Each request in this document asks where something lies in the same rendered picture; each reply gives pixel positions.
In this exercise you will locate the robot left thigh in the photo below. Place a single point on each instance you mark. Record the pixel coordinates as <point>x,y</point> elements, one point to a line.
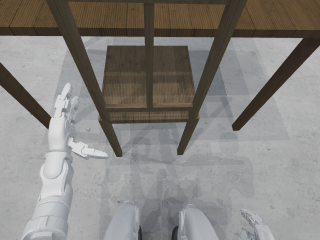
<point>124,223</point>

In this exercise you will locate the left robot forearm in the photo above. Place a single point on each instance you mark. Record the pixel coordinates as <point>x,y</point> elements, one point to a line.
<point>50,216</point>

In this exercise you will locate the robot left shin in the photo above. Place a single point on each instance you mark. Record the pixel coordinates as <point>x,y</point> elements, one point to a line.
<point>135,235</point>

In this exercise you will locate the table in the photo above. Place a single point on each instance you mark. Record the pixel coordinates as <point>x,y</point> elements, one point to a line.
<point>259,19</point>

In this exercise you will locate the chair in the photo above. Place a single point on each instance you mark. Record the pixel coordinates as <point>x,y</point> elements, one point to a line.
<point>147,83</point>

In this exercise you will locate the right robot hand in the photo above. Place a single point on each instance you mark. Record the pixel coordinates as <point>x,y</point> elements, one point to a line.
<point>261,231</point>

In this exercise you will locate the left robot hand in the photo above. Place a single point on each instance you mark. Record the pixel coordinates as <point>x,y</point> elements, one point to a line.
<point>61,126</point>

